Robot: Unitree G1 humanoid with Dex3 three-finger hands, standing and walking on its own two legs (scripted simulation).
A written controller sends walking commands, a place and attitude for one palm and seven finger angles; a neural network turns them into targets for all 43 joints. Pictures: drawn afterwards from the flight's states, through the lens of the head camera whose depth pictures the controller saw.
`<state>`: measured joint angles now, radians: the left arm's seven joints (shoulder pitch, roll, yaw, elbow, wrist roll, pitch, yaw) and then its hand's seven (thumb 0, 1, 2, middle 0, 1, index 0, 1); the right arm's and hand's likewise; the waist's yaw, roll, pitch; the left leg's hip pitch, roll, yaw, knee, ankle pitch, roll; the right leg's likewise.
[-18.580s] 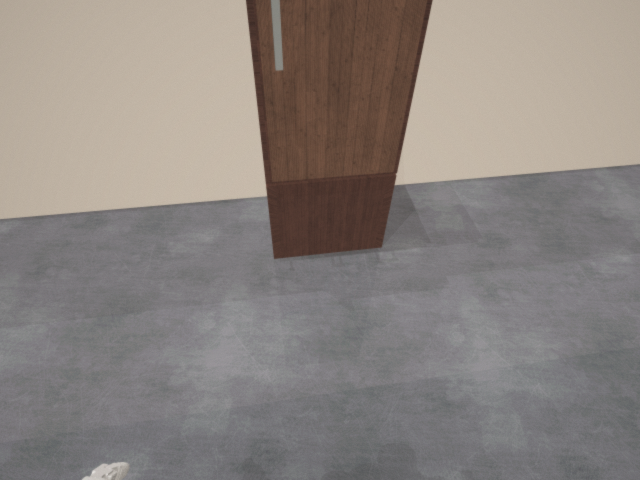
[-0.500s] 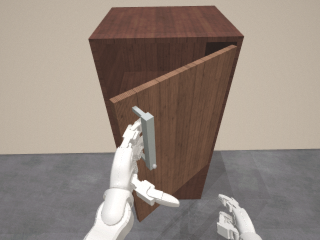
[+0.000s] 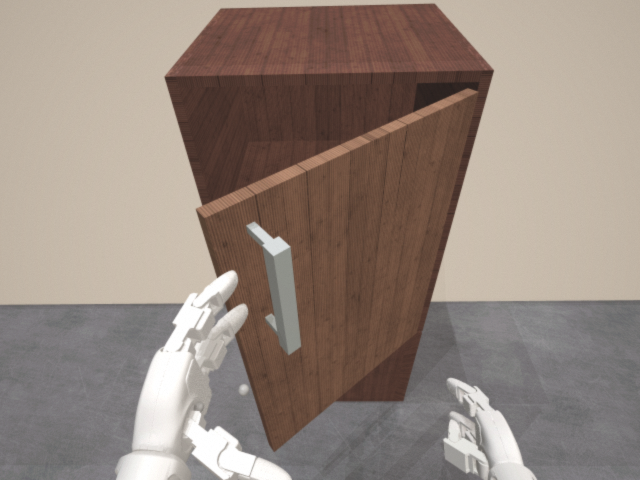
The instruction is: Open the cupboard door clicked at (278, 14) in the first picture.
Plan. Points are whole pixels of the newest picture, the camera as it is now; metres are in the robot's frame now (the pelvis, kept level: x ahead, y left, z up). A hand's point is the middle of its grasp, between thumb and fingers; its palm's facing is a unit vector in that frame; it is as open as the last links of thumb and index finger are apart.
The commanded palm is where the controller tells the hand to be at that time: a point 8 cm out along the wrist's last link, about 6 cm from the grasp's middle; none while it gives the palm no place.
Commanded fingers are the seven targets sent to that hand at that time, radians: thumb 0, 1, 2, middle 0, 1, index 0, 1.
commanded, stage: slide the hand sideways off the handle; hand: left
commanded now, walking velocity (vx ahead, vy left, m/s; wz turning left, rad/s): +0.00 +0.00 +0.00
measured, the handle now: (274, 292) +0.28 +0.08 +0.15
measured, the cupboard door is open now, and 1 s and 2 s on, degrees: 40 40 40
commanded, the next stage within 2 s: draw the hand back to the body in 0.18 s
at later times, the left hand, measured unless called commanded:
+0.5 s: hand (176, 408) +0.15 +0.15 +0.14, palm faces +0.09 -0.99 -0.08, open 16.3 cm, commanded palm +0.10 +0.20 +0.15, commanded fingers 0.00 -0.50 0.30 -0.15 -0.30 -0.15 -0.30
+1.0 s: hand (97, 383) +0.16 +0.22 +0.15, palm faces +0.28 -0.92 -0.29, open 14.8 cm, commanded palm +0.11 +0.26 +0.17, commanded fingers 0.00 0.09 0.56 -0.17 -0.30 -0.17 -0.30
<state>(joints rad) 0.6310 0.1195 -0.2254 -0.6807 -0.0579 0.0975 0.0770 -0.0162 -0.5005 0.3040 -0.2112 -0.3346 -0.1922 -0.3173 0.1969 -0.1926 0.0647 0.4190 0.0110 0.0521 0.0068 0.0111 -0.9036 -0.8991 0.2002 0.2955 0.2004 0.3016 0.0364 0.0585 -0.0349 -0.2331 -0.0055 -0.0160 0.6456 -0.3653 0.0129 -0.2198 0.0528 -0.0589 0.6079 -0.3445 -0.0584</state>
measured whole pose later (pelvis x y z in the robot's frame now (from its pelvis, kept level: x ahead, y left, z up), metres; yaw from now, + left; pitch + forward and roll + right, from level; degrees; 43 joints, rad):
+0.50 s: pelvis -0.01 +0.00 -0.01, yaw +1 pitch -1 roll -1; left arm 0.69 0.19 0.00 -0.65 -0.18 0.00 -0.05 -0.02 -0.50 0.30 -0.15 -0.31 -0.15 -0.30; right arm 0.26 -0.21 0.04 0.48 0.03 -0.14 -0.05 0.01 -0.90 -0.90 0.20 0.30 0.20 0.30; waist 0.04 0.07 -0.06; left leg -0.32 -0.01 -0.04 0.73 -0.39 0.02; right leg -0.29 0.05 -0.08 0.67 -0.37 -0.05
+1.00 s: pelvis -0.01 +0.02 +0.01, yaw +1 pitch -3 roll -1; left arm 0.61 0.28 0.13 -0.60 -0.06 -0.03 0.08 -0.01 -0.22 0.42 -0.16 -0.30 -0.16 -0.30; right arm 0.23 -0.21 0.07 0.53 0.01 -0.17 -0.07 0.01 -0.90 -0.90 0.20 0.30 0.20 0.30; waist 0.07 0.05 -0.01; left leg -0.22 -0.03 -0.02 0.60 -0.33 0.04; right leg -0.19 0.03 -0.06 0.53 -0.29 -0.03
